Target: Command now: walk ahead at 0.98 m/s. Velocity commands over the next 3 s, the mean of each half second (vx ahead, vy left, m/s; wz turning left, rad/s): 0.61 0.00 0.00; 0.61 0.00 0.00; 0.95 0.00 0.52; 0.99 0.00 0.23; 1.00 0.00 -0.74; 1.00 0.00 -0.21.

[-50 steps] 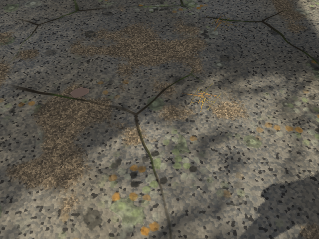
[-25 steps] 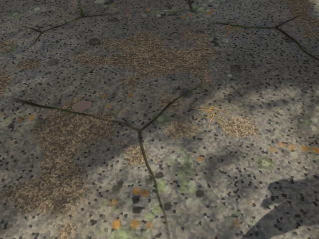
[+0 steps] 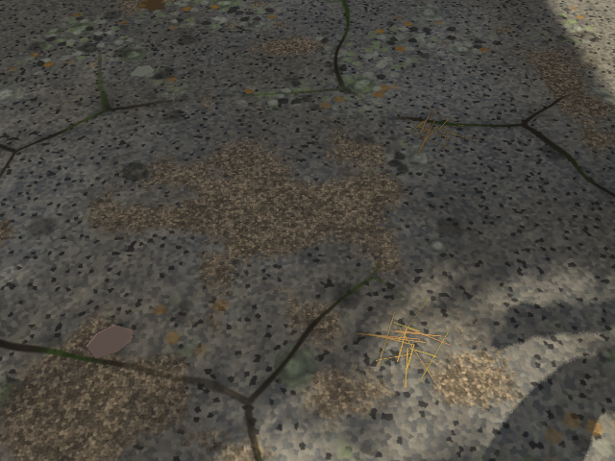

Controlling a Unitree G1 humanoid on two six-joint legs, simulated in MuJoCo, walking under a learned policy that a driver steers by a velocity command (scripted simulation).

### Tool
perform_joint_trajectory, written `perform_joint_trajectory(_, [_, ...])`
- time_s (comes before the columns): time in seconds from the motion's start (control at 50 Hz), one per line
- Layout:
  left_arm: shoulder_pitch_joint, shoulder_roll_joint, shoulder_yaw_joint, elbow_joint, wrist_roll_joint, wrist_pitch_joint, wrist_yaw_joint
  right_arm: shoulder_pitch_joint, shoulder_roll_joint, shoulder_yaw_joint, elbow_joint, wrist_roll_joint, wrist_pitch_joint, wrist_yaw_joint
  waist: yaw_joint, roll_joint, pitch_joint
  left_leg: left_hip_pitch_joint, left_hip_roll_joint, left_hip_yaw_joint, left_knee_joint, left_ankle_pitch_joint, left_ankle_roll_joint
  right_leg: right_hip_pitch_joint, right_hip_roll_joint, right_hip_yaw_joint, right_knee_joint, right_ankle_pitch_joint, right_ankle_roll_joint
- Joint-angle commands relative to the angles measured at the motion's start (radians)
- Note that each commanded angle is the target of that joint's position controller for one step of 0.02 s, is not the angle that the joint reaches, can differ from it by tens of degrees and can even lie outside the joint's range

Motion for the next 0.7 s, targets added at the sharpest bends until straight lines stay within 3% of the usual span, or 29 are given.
perform_joint_trajectory(0.02, [-0.112, 0.053, 0.000, -0.076, -0.008, -0.009, -0.009, -0.064, -0.086, -0.008, -0.076, 0.020, -0.040, 0.006, 0.032, 0.001, 0.176, -0.227, 0.207, -0.166, -0.330, 0.152, 0.073, 0.058, -0.005, -0.063, -0.248, 0.212, 0.014])
perform_joint_trajectory(0.08, [-0.218, 0.031, -0.014, -0.099, -0.020, -0.020, -0.021, 0.021, -0.111, -0.005, -0.042, 0.033, -0.052, -0.006, -0.008, 0.025, 0.176, -0.113, 0.237, -0.117, -0.374, 0.486, 0.037, 0.181, 0.041, -0.128, -0.468, 0.363, -0.018])
perform_joint_trajectory(0.12, [-0.249, 0.054, -0.010, -0.102, -0.019, -0.021, -0.014, 0.042, -0.133, -0.004, -0.024, 0.021, -0.046, -0.014, -0.017, 0.049, 0.151, 0.066, 0.252, -0.084, -0.328, 0.734, 0.018, 0.191, 0.085, -0.155, -0.561, 0.337, -0.040])
perform_joint_trajectory(0.14, [-0.241, 0.063, -0.007, -0.096, -0.010, -0.024, -0.008, 0.052, -0.145, -0.002, -0.016, 0.013, -0.040, -0.020, -0.014, 0.062, 0.122, 0.151, 0.255, -0.075, -0.251, 0.971, 0.005, 0.214, 0.133, -0.184, -0.582, 0.293, -0.048])
perform_joint_trajectory(0.16, [-0.210, 0.071, -0.004, -0.086, -0.001, -0.028, 0.000, 0.062, -0.162, -0.003, -0.005, 0.004, -0.029, -0.031, 0.003, 0.094, 0.081, 0.221, 0.268, -0.076, -0.147, 1.183, -0.010, 0.250, 0.181, -0.198, -0.593, 0.220, -0.054])
perform_joint_trajectory(0.18, [-0.105, 0.095, 0.005, -0.055, 0.005, -0.035, 0.009, 0.062, -0.180, -0.006, 0.005, -0.010, -0.016, -0.045, 0.053, 0.125, 0.015, 0.258, 0.279, -0.086, 0.008, 1.300, -0.027, 0.351, 0.218, -0.181, -0.614, 0.165, -0.064])
perform_joint_trajectory(0.2, [0.078, 0.126, 0.020, 0.006, 0.005, -0.043, 0.022, 0.041, -0.194, -0.011, 0.011, -0.017, -0.003, -0.056, 0.132, 0.147, -0.070, 0.241, 0.280, -0.086, 0.229, 1.311, -0.041, 0.523, 0.223, -0.152, -0.647, 0.182, -0.078])
perform_joint_trajectory(0.22, [0.264, 0.154, 0.032, 0.069, 0.015, -0.053, 0.035, -0.015, -0.201, -0.013, 0.001, -0.007, 0.001, -0.060, 0.222, 0.156, -0.140, 0.140, 0.246, -0.066, 0.476, 1.137, -0.046, 0.727, 0.149, -0.094, -0.718, 0.308, -0.100])
perform_joint_trajectory(0.24, [0.380, 0.237, 0.052, 0.103, 0.032, -0.053, 0.048, -0.016, -0.124, -0.001, -0.038, -0.001, -0.003, -0.058, 0.212, 0.021, -0.258, -0.100, 0.135, -0.042, 0.836, 0.422, -0.041, 0.991, -0.089, 0.081, -0.545, 0.690, -0.128])
perform_joint_trajectory(0.26, [0.390, 0.278, 0.067, 0.118, 0.030, -0.057, 0.029, 0.190, -0.003, 0.026, -0.034, 0.095, -0.004, -0.052, 0.109, -0.269, -0.519, -0.519, -0.014, -0.178, 1.291, -0.378, -0.094, 1.429, -0.418, 0.562, -0.480, 1.174, -0.375])
perform_joint_trajectory(0.28, [0.356, 0.223, 0.079, 0.098, -0.016, -0.041, 0.025, 0.088, -0.122, 0.007, -0.025, 0.059, -0.002, -0.063, 0.150, 0.009, -0.568, -0.514, 0.055, -0.258, 1.247, -0.242, -0.062, 1.307, -0.309, 0.473, -0.541, 1.047, -0.328])
perform_joint_trajectory(0.3, [0.263, 0.167, 0.058, 0.106, -0.022, -0.044, 0.027, -0.048, -0.110, 0.009, -0.064, 0.051, -0.007, -0.054, 0.121, -0.025, -0.354, -0.557, 0.100, -0.227, 1.148, -0.179, -0.068, 1.123, -0.249, 0.347, -0.631, 0.882, -0.279])
perform_joint_trajectory(0.32, [0.196, 0.101, 0.044, 0.112, -0.015, -0.045, 0.029, -0.108, -0.086, 0.016, -0.077, 0.023, -0.006, -0.047, 0.083, 0.046, -0.181, -0.571, 0.131, -0.195, 1.048, -0.151, -0.072, 0.924, -0.198, 0.273, -0.709, 0.766, -0.230])
perform_joint_trajectory(0.34, [0.190, 0.076, 0.034, 0.119, -0.020, -0.050, 0.037, -0.139, -0.076, 0.016, -0.080, -0.001, 0.011, -0.038, 0.063, 0.052, -0.096, -0.540, 0.150, -0.193, 0.982, -0.136, -0.079, 0.794, -0.172, 0.220, -0.759, 0.774, -0.207])
perform_joint_trajectory(0.36, [0.194, 0.060, 0.026, 0.140, -0.028, -0.050, 0.042, -0.107, -0.058, 0.018, -0.074, -0.021, 0.035, -0.027, 0.025, 0.043, -0.062, -0.448, 0.154, -0.178, 0.925, -0.118, -0.090, 0.662, -0.148, 0.171, -0.806, 0.780, -0.188])
perform_joint_trajectory(0.4, [0.176, 0.088, 0.026, 0.157, -0.028, -0.064, 0.037, -0.087, -0.018, 0.024, -0.071, -0.027, 0.062, -0.017, -0.022, 0.017, -0.048, -0.350, 0.146, -0.148, 0.810, -0.093, -0.107, 0.517, -0.118, 0.082, -0.854, 0.829, -0.186])
perform_joint_trajectory(0.44, [0.138, 0.110, 0.027, 0.166, -0.020, -0.069, 0.029, -0.107, -0.009, 0.031, -0.081, -0.019, 0.069, -0.019, -0.054, -0.028, -0.052, -0.304, 0.147, -0.112, 0.647, -0.004, -0.106, 0.457, -0.062, -0.013, -0.860, 0.872, -0.160])
perform_joint_trajectory(0.48, [0.134, 0.108, 0.026, 0.178, -0.025, -0.064, 0.021, -0.176, -0.014, 0.038, -0.087, -0.012, 0.067, -0.022, -0.034, -0.076, -0.049, -0.258, 0.145, -0.068, 0.477, 0.147, -0.098, 0.446, -0.006, -0.077, -0.865, 0.787, -0.124])
perform_joint_trajectory(0.54, [0.189, 0.105, 0.025, 0.209, -0.035, -0.052, 0.020, -0.245, -0.032, 0.040, -0.082, -0.006, 0.065, -0.031, 0.008, -0.075, -0.054, -0.228, 0.150, -0.063, 0.376, 0.271, -0.092, 0.503, -0.021, -0.061, -0.847, 0.628, -0.104])
perform_joint_trajectory(0.58, [0.220, 0.145, 0.041, 0.225, -0.028, -0.033, 0.021, -0.331, -0.062, 0.036, -0.113, -0.008, 0.063, -0.026, 0.035, -0.089, -0.029, -0.262, 0.177, -0.068, 0.351, 0.199, -0.081, 0.541, -0.081, 0.007, -0.881, 0.304, -0.118])
perform_joint_trajectory(0.6, [0.232, 0.155, 0.048, 0.230, -0.024, -0.020, 0.026, -0.371, -0.085, 0.030, -0.130, -0.013, 0.065, -0.021, 0.048, -0.085, -0.002, -0.284, 0.193, -0.066, 0.332, 0.115, -0.071, 0.549, -0.105, 0.047, -0.908, 0.031, -0.128])
perform_joint_trajectory(0.62, [0.245, 0.157, 0.053, 0.234, -0.020, -0.010, 0.031, -0.400, -0.103, 0.024, -0.142, -0.018, 0.068, -0.014, 0.059, -0.074, 0.040, -0.300, 0.199, -0.057, 0.308, 0.038, -0.061, 0.541, -0.126, 0.092, -0.936, -0.215, -0.138])
perform_joint_trajectory(0.66, [0.257, 0.159, 0.059, 0.241, -0.019, -0.002, 0.036, -0.375, -0.094, 0.018, -0.138, -0.022, 0.058, -0.006, 0.042, -0.033, 0.117, -0.274, 0.196, -0.041, 0.228, -0.047, -0.043, 0.517, -0.145, 0.149, -0.929, -0.447, -0.145])
perform_joint_trajectory(0.68, [0.258, 0.150, 0.060, 0.242, -0.018, -0.004, 0.037, -0.291, -0.089, 0.014, -0.111, -0.024, 0.043, -0.006, 0.006, 0.009, 0.126, -0.199, 0.189, -0.052, 0.162, -0.093, -0.029, 0.491, -0.123, 0.137, -0.854, -0.464, -0.139])
perform_joint_trajectory(0.7, [0.234, 0.113, 0.051, 0.224, -0.015, -0.010, 0.033, -0.117, -0.123, -0.001, -0.054, -0.031, 0.022, -0.013, -0.059, 0.133, 0.084, -0.029, 0.249, -0.178, 0.055, -0.216, 0.007, 0.397, -0.047, 0.060, -0.627, -0.371, -0.119])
